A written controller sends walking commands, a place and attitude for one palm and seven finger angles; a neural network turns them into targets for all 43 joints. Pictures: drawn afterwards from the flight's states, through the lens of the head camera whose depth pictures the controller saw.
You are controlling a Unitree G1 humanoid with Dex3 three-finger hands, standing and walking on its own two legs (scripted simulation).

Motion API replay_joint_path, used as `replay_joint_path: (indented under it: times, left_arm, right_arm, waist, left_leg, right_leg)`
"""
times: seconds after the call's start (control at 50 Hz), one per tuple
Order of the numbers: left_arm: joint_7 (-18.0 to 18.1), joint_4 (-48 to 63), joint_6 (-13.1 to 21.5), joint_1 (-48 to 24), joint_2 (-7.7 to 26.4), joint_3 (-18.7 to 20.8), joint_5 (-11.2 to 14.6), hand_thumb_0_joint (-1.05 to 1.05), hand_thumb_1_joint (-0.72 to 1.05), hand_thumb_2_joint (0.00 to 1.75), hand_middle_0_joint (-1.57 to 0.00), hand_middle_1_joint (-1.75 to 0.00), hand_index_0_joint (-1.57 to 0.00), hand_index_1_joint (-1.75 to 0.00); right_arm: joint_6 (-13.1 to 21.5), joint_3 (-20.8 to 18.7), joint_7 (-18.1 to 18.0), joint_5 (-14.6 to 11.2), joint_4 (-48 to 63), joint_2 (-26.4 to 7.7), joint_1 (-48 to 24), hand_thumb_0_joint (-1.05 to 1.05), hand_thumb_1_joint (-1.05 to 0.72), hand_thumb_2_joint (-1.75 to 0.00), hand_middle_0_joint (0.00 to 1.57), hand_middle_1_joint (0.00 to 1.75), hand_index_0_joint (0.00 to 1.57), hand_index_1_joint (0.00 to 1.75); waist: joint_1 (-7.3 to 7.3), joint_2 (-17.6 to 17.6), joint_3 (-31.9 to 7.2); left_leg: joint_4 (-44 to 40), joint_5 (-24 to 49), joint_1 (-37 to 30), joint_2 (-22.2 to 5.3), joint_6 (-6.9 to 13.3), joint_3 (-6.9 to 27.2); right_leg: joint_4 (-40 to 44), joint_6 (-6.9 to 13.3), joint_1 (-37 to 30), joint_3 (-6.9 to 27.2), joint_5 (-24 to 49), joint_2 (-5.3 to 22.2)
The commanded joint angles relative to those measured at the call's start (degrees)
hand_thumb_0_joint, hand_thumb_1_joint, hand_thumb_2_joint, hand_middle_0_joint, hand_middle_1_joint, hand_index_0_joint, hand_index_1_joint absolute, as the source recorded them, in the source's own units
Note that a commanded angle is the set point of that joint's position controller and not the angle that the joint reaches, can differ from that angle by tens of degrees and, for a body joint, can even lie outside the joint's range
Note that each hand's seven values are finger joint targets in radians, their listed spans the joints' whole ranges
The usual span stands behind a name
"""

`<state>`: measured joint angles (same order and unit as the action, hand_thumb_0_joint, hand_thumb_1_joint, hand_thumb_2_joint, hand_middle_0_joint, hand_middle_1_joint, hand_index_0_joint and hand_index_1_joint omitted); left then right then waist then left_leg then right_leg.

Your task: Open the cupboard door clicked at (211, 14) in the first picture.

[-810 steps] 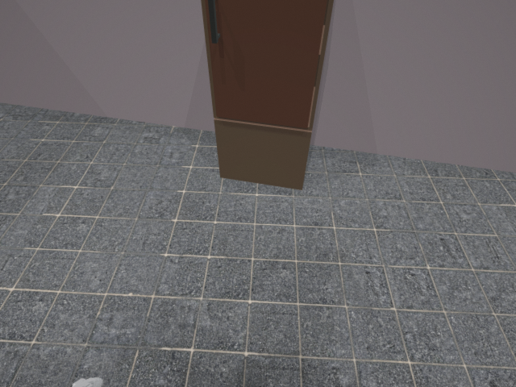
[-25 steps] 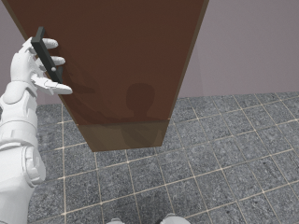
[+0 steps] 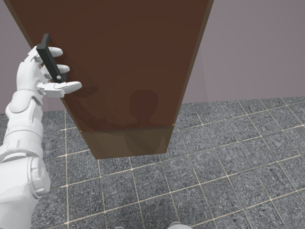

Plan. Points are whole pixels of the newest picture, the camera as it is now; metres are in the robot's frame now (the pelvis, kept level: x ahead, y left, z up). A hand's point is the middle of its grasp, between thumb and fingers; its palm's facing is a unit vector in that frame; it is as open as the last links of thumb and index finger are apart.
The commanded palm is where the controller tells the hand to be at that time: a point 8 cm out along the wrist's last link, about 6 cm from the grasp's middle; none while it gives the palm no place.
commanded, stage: close the thumb around the handle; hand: left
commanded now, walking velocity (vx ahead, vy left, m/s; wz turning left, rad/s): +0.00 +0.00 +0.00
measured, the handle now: (55, 64) +0.52 +0.24 +0.11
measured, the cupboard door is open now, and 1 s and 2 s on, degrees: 0 14 40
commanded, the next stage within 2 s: pull the door open along its arc in 0.40 s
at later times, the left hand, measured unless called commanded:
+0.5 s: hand (63, 75) +0.48 +0.21 +0.12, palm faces +0.06 -1.00 -0.01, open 5.3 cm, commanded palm +0.45 +0.26 +0.11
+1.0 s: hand (67, 103) +0.39 +0.18 +0.12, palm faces +0.17 -0.98 +0.07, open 5.5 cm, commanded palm +0.32 +0.23 +0.11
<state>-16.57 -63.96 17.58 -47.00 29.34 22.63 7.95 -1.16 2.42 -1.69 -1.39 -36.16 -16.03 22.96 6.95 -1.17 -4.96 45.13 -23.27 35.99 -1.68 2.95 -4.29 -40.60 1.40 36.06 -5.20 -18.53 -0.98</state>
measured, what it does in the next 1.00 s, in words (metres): stands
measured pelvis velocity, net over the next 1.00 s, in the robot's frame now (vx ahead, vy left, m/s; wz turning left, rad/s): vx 0.01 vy -0.01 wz -0.01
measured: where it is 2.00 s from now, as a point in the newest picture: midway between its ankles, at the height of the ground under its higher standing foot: outside the picture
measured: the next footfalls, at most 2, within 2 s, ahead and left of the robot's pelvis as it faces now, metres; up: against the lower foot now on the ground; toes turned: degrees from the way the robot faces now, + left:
none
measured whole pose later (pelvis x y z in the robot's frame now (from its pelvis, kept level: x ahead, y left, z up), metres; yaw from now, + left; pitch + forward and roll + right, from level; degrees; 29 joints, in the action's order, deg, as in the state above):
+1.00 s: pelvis +0.01 -0.01 +0.01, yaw -1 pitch +9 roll -1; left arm -3.9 -24.8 9.0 -17.3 12.7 16.9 13.2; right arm 0.6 0.8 -0.3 -2.6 -32.6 -14.9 17.3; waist 1.9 -2.3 -6.0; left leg 39.1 -22.0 26.2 -1.4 2.1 -5.6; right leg -37.0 1.9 27.9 -3.7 -18.2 -1.2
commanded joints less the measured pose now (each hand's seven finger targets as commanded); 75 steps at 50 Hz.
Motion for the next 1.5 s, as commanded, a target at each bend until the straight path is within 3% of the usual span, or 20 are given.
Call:
replay_joint_path:
  times: [0.0,0.04,0.08,0.12,0.18,0.28,0.32,0.36,0.5,0.78,0.86,0.88,0.9,0.94,0.98,1.02,1.08,1.26,1.4,1.48]
  left_arm:
    - [0.44,14.99,4.66,-26.40,14.33,1.43,1.28,0.00,0.40,0.68,-0.36,-1.30,-0.36,-1.30]
    - [0.54,14.00,4.45,-26.24,10.25,-1.47,1.44,0.00,0.51,0.73,-0.37,-1.31,-0.37,-1.31]
    - [0.97,12.11,4.07,-25.34,12.17,0.37,1.64,0.00,0.62,0.78,-0.38,-1.32,-0.38,-1.32]
    - [1.31,11.85,3.54,-27.61,11.11,-0.98,1.14,0.00,0.73,0.83,-0.39,-1.33,-0.39,-1.33]
    - [2.33,11.73,3.92,-27.96,15.58,2.43,0.29,0.00,0.90,0.90,-0.40,-1.35,-0.40,-1.35]
    - [1.27,14.55,5.23,-26.09,11.72,-0.38,0.89,0.00,0.90,0.90,-0.40,-1.35,-0.40,-1.35]
    - [1.01,11.92,4.37,-25.39,11.55,-0.07,1.42,0.00,0.90,0.90,-0.40,-1.35,-0.40,-1.35]
    - [1.14,11.03,3.77,-25.81,13.63,1.02,1.14,0.00,0.90,0.90,-0.40,-1.35,-0.40,-1.35]
    - [0.81,13.20,4.44,-25.66,15.57,2.11,0.90,0.00,0.90,0.90,-0.40,-1.35,-0.40,-1.35]
    - [0.20,34.71,-0.17,6.71,8.27,1.59,5.99,0.00,0.90,0.90,-0.40,-1.35,-0.40,-1.35]
    - [1.63,41.72,-3.02,14.21,3.51,0.02,7.36,0.00,0.90,0.90,-0.40,-1.35,-0.40,-1.35]
    - [7.62,45.62,-3.93,13.44,3.37,5.25,9.19,0.00,0.90,0.90,-0.40,-1.35,-0.40,-1.35]
    - [11.69,47.30,-5.20,15.57,-1.99,1.98,8.62,0.00,0.90,0.90,-0.40,-1.35,-0.40,-1.35]
    - [19.14,53.48,-6.37,20.69,-6.28,-0.17,5.80,0.00,0.90,0.90,-0.40,-1.35,-0.40,-1.35]
    - [24.88,57.77,-7.27,24.48,-9.53,-3.35,2.32,0.00,0.90,0.90,-0.40,-1.35,-0.40,-1.35]
    - [28.08,64.10,-8.07,27.30,-13.40,-8.34,-0.62,0.00,0.90,0.90,-0.40,-1.35,-0.40,-1.35]
    - [30.07,69.40,-9.46,28.15,-17.88,-14.50,-2.62,0.00,0.90,0.90,-0.40,-1.35,-0.40,-1.35]
    - [40.63,81.92,-15.32,39.08,-30.73,-26.59,-6.88,0.00,0.90,0.90,-0.40,-1.35,-0.40,-1.35]
    - [45.16,88.55,-17.61,48.56,-36.69,-36.41,-11.97,0.00,0.90,0.90,-0.40,-1.35,-0.40,-1.35]
    - [45.14,91.33,-17.68,57.00,-36.44,-38.16,-13.47,0.00,0.90,0.90,-0.40,-1.35,-0.40,-1.35]
  right_arm:
    - [1.36,-3.69,-0.93,0.48,3.97,-9.68,6.57,0.00,-0.90,-0.90,0.20,0.30,0.20,0.30]
    - [1.48,-3.73,-0.60,0.41,3.52,-9.39,6.38,0.00,-0.90,-0.90,0.20,0.30,0.20,0.30]
    - [1.37,-3.83,-0.70,0.49,3.30,-9.92,6.93,0.00,-0.90,-0.90,0.20,0.30,0.20,0.30]
    - [1.34,-3.71,-0.72,0.40,3.24,-9.71,6.40,0.00,-0.90,-0.90,0.20,0.30,0.20,0.30]
    - [1.33,-3.57,-0.86,0.74,3.44,-9.99,6.89,0.00,-0.90,-0.90,0.20,0.30,0.20,0.30]
    - [1.31,-3.75,-0.51,0.53,4.02,-9.41,6.60,0.00,-0.90,-0.90,0.20,0.30,0.20,0.30]
    - [1.12,-3.68,-0.51,0.40,3.57,-9.57,6.45,0.00,-0.90,-0.90,0.20,0.30,0.20,0.30]
    - [1.05,-3.59,-0.77,0.38,3.69,-9.88,6.31,0.00,-0.90,-0.90,0.20,0.30,0.20,0.30]
    - [1.00,-3.67,-0.97,0.41,3.58,-9.68,6.55,0.00,-0.90,-0.90,0.20,0.30,0.20,0.30]
    - [1.56,-4.21,-0.04,-1.30,10.70,-8.20,-0.46,0.00,-0.90,-0.90,0.20,0.30,0.20,0.30]
    - [2.65,-4.05,0.09,-1.64,11.71,-7.43,-3.66,0.00,-0.90,-0.90,0.20,0.30,0.20,0.30]
    - [3.16,-4.03,0.22,-1.49,11.71,-6.14,-5.45,0.00,-0.90,-0.90,0.20,0.30,0.20,0.30]
    - [3.86,-3.92,0.57,-1.35,11.85,-5.57,-6.92,0.00,-0.90,-0.90,0.20,0.30,0.20,0.30]
    - [4.83,-4.02,1.29,-0.79,11.26,-4.95,-7.99,0.00,-0.90,-0.90,0.20,0.30,0.20,0.30]
    - [4.91,-4.13,1.74,-0.04,10.68,-4.55,-8.68,0.00,-0.90,-0.90,0.20,0.30,0.20,0.30]
    - [4.57,-4.11,1.99,0.44,11.00,-3.85,-10.05,0.00,-0.90,-0.90,0.20,0.30,0.20,0.30]
    - [3.89,-3.94,1.23,1.04,11.03,-3.54,-11.61,0.00,-0.90,-0.90,0.20,0.30,0.20,0.30]
    - [2.27,-2.31,0.03,3.02,12.11,-0.65,-18.24,0.00,-0.90,-0.90,0.20,0.30,0.20,0.30]
    - [1.01,-2.35,0.80,3.92,12.96,0.39,-20.12,0.00,-0.90,-0.90,0.20,0.30,0.20,0.30]
    - [0.33,-2.24,1.22,3.91,13.80,0.85,-20.75,0.00,-0.90,-0.90,0.20,0.30,0.20,0.30]
  waist:
    - [-0.35,-6.85,-23.50]
    - [0.43,-7.05,-21.95]
    - [0.37,-2.95,-20.84]
    - [1.06,-4.24,-20.03]
    - [0.21,-3.02,-21.02]
    - [0.11,-5.70,-24.06]
    - [0.25,-4.05,-21.47]
    - [0.37,-1.86,-19.83]
    - [-0.04,-4.57,-23.31]
    - [-6.31,-3.24,-21.21]
    - [-6.40,-0.27,-16.76]
    - [-9.68,1.70,-16.03]
    - [-8.90,0.25,-14.63]
    - [-9.41,-1.71,-15.01]
    - [-9.06,1.56,-14.82]
    - [-8.76,-0.45,-15.64]
    - [-7.13,2.56,-13.90]
    - [-8.14,1.88,-9.01]
    - [-7.70,4.05,-7.30]
    - [-8.70,4.64,-6.54]
  left_leg:
    - [-4.70,26.89,-16.61,-0.15,-1.98,7.09]
    - [-4.56,27.80,-18.03,-0.47,-2.42,7.51]
    - [-4.59,26.53,-15.85,-0.39,-1.92,7.52]
    - [-4.92,23.53,-14.53,-0.02,-1.73,6.92]
    - [-4.88,22.46,-12.71,0.25,-1.40,6.96]
    - [-4.06,27.97,-16.18,0.08,-1.65,6.63]
    - [-4.59,25.27,-14.60,0.06,-1.66,6.59]
    - [-5.10,21.14,-11.27,0.39,-1.03,6.00]
    - [-4.42,24.28,-13.06,0.50,-1.00,5.84]
    - [-7.84,29.78,-14.23,0.47,-0.73,3.76]
    - [-9.34,26.12,-13.76,0.71,-0.86,3.14]
    - [-9.85,24.32,-12.05,1.15,-1.19,3.50]
    - [-10.64,22.51,-12.86,1.22,-1.52,3.11]
    - [-10.97,23.92,-14.41,1.08,-2.13,3.33]
    - [-10.93,25.91,-15.35,0.64,-2.14,3.58]
    - [-11.10,27.32,-17.38,0.45,-2.36,3.45]
    - [-11.54,24.66,-19.23,0.16,-2.14,3.97]
    - [-13.14,20.18,-21.42,1.01,-2.31,4.72]
    - [-11.98,20.70,-22.03,0.91,-1.93,5.49]
    - [-11.03,20.55,-20.97,1.45,-1.67,5.60]
  right_leg:
    - [1.85,0.24,-7.74,3.18,18.52,-1.40]
    - [2.05,0.19,-5.35,2.77,17.43,-1.61]
    - [2.22,0.18,-6.40,2.75,17.52,-1.66]
    - [2.39,-0.05,-6.12,3.12,16.95,-1.37]
    - [1.89,0.21,-8.32,3.33,17.26,-1.30]
    - [1.57,0.17,-8.93,3.54,20.61,-1.46]
    - [2.15,0.06,-8.31,3.35,19.16,-1.59]
    - [2.60,-0.07,-9.74,3.81,18.37,-1.34]
    - [2.10,0.01,-11.05,4.17,21.09,-1.19]
    - [3.36,0.32,-19.73,3.93,26.34,-0.83]
    - [4.63,0.00,-20.44,3.73,26.26,-0.57]
    - [5.39,-0.06,-20.43,2.99,23.55,-0.61]
    - [5.87,-0.16,-19.71,2.86,21.69,-0.57]
    - [5.57,0.07,-19.69,2.35,20.70,-0.38]
    - [5.71,-0.03,-20.62,2.23,21.73,-0.15]
    - [5.52,0.06,-21.58,2.51,22.91,0.24]
    - [6.85,0.02,-21.76,2.55,21.55,0.41]
    - [9.28,0.35,-23.32,2.19,17.34,1.53]
    - [9.59,0.57,-23.90,2.71,18.81,2.25]
    - [9.76,0.73,-25.21,3.70,20.43,2.68]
